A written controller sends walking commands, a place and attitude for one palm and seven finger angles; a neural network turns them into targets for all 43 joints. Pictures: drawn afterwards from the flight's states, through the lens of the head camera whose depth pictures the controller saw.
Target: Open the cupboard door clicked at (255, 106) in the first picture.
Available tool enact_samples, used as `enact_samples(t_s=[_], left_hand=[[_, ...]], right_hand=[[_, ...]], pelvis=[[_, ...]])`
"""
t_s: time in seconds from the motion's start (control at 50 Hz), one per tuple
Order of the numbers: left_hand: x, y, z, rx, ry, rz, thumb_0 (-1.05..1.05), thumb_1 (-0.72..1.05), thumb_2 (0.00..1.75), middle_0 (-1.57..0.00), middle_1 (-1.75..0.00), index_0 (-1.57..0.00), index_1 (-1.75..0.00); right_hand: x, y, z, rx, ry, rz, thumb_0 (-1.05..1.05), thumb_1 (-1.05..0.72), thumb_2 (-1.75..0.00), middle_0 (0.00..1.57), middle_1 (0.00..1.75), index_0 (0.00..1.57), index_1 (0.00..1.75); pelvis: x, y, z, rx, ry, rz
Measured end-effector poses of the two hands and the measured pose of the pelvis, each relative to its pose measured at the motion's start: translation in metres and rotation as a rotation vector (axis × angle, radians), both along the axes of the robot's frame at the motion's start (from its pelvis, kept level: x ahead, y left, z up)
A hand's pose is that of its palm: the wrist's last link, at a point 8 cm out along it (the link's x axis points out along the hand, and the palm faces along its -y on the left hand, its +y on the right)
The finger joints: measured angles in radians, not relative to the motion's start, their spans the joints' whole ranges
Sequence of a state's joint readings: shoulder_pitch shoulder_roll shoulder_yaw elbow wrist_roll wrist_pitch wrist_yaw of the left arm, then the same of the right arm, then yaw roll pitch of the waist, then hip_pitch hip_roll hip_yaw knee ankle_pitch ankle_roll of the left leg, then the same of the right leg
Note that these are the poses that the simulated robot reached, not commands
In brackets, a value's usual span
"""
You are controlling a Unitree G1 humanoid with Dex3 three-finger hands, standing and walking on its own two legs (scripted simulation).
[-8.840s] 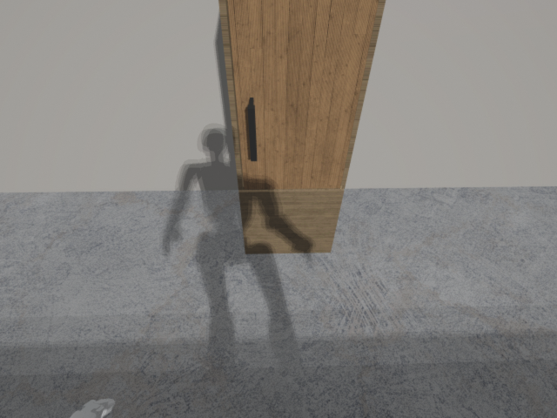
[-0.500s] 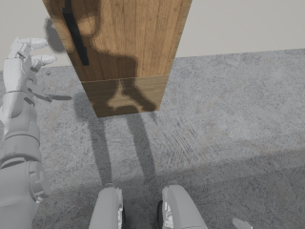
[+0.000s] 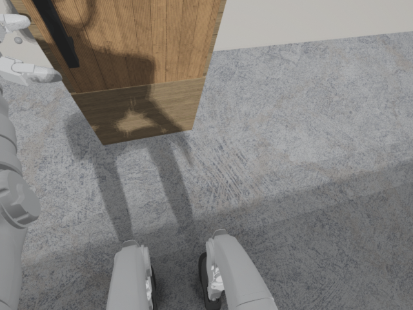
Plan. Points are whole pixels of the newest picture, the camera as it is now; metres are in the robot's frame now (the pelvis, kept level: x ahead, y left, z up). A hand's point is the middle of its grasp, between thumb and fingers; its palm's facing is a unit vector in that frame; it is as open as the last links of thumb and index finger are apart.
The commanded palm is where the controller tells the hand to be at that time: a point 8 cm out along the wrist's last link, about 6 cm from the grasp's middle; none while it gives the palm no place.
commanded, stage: move the hooked fingers beside the handle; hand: left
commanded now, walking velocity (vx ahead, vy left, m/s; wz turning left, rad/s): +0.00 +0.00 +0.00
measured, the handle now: (54, 16) +0.61 +0.19 +0.06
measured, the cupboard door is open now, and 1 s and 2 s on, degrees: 0 0 0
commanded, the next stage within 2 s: slide the fingers in behind the handle in 1.06 s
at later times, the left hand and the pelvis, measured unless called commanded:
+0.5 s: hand (18, 47) +0.55 +0.24 +0.06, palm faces +0.13 -0.99 +0.00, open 14.0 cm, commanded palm +0.53 +0.27 +0.05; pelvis +0.01 +0.01 +0.01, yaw +0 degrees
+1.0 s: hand (18, 48) +0.55 +0.24 +0.05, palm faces +0.14 -0.99 +0.01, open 14.0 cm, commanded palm +0.53 +0.27 +0.05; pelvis +0.00 +0.01 +0.00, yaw +0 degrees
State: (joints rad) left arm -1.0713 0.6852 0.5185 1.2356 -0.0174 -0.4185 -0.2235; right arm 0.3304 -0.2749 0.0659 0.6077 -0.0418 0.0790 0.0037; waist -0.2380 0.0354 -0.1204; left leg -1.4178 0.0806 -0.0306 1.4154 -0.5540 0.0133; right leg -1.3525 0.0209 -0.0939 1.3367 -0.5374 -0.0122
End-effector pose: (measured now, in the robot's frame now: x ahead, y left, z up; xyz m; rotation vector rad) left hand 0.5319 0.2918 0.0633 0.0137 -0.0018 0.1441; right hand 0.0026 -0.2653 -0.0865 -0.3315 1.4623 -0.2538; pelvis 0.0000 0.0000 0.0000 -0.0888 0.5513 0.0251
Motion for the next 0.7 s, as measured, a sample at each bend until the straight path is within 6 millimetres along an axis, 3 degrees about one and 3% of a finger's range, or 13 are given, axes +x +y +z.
enact_samples(t_s=[0.18, 0.32, 0.52, 0.7], left_hand=[[-0.009, 0.014, -0.012, 0.011, 0.022, 0.015, -0.01, -0.50, 0.30, -0.30, -1.20, -0.30, -1.20], [-0.012, 0.014, 0.002, -0.001, -0.001, 0.002, -0.01, -0.50, 0.30, -0.30, -1.20, -0.30, -1.20], [-0.011, 0.000, -0.003, -0.018, 0.016, -0.008, -0.01, -0.50, 0.30, -0.30, -1.20, -0.30, -1.20], [-0.022, 0.017, -0.004, 0.017, -0.003, 0.026, -0.01, -0.50, 0.30, -0.30, -1.20, -0.30, -1.20]], right_hand=[[-0.010, 0.013, 0.000, 0.035, 0.049, -0.023, 0.00, -0.90, -0.90, 0.21, 0.30, 0.20, 0.30], [0.003, 0.018, 0.005, 0.041, 0.031, -0.004, 0.00, -0.90, -0.90, 0.21, 0.30, 0.20, 0.30], [0.021, 0.015, 0.010, 0.022, -0.031, 0.017, 0.00, -0.90, -0.90, 0.21, 0.30, 0.20, 0.30], [0.018, 0.016, 0.004, 0.039, -0.013, 0.013, 0.00, -0.90, -0.90, 0.21, 0.30, 0.20, 0.30]], pelvis=[[0.002, 0.006, 0.003, -0.001, 0.008, -0.012], [0.006, 0.008, 0.010, -0.008, -0.008, 0.006], [0.008, 0.011, 0.012, -0.007, -0.017, 0.003], [0.006, 0.010, 0.010, -0.004, -0.025, 0.000]])
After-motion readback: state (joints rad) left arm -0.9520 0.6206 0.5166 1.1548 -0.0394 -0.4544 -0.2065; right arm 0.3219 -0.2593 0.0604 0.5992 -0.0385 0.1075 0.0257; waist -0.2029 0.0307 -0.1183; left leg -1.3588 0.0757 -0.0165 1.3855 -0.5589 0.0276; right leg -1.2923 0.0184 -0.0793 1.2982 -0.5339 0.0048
